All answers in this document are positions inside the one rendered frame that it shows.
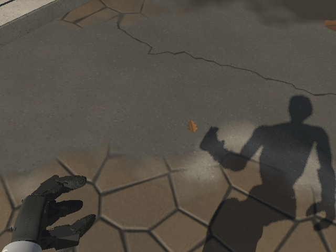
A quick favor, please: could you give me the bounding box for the left robot forearm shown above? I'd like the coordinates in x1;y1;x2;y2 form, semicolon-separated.
2;240;42;252

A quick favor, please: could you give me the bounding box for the left robot hand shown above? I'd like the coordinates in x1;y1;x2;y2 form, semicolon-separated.
10;175;96;250

